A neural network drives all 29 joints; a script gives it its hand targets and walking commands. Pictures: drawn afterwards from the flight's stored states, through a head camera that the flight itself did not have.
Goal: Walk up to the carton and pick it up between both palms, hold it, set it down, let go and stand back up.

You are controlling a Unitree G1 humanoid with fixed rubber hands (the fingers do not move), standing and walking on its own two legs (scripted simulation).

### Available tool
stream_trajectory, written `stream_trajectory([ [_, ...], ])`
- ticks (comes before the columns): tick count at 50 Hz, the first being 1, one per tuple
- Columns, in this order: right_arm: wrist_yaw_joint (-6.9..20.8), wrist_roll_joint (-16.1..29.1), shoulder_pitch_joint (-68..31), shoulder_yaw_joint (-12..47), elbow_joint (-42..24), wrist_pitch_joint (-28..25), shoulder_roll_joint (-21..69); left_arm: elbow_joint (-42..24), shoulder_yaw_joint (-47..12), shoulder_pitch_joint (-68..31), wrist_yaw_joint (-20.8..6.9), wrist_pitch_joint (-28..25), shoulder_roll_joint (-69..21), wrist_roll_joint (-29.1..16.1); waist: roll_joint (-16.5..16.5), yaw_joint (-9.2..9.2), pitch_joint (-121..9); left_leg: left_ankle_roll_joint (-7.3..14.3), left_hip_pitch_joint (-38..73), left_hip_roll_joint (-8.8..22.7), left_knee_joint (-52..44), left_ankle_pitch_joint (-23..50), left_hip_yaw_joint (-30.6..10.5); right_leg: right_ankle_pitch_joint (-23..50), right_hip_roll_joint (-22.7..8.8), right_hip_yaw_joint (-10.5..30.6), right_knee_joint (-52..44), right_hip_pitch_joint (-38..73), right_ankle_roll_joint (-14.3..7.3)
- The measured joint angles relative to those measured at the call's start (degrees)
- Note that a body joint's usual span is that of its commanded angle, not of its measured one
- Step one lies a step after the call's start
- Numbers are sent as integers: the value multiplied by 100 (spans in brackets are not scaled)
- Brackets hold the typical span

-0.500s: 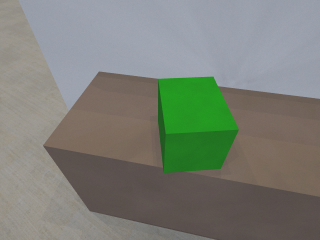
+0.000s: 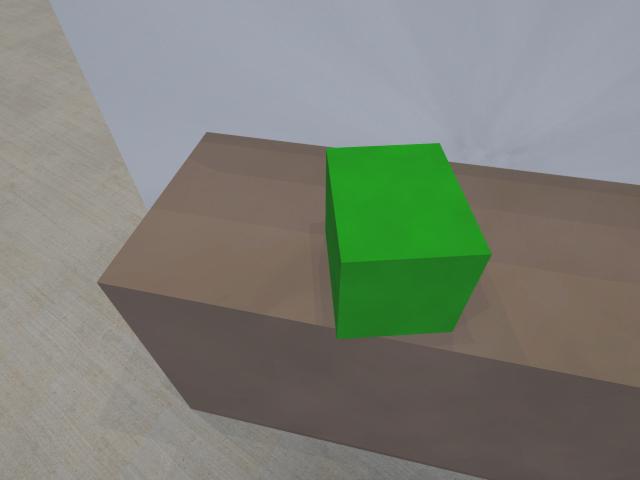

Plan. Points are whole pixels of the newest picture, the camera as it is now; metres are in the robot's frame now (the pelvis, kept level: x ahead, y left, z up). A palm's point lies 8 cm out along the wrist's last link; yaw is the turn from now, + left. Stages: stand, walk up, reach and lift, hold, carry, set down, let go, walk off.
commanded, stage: stand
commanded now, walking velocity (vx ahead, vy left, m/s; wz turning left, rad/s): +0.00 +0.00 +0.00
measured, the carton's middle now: (388, 239) +0.47 -0.10 +0.00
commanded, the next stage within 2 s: none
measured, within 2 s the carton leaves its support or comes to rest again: neither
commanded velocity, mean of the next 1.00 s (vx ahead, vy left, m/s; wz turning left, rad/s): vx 0.00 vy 0.00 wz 0.00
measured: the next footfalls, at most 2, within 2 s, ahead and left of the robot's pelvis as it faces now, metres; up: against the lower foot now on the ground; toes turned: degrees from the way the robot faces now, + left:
none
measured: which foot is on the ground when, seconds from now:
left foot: down 0.00-1.00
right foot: down 0.00-1.00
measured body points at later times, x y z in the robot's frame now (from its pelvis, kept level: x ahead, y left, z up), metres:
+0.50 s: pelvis +0.00 -0.01 +0.00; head +0.01 -0.01 +0.45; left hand +0.02 +0.24 -0.14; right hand +0.03 -0.27 -0.13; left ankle +0.01 +0.09 -0.74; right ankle +0.04 -0.14 -0.74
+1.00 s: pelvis +0.02 -0.02 +0.00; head +0.02 -0.02 +0.45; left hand +0.03 +0.23 -0.14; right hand +0.04 -0.27 -0.14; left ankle +0.01 +0.09 -0.74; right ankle +0.04 -0.14 -0.74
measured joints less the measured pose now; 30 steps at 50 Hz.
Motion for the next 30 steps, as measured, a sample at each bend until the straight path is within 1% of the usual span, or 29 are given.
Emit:
stream_trajectory([
  [30,-69,11,-24,-15,523,57,82,351,7,-62,36,41,-73,-29,-18,-9,-92,-118,50,76,-100,8,-121,-33,86,-55,-72,59,-100],
])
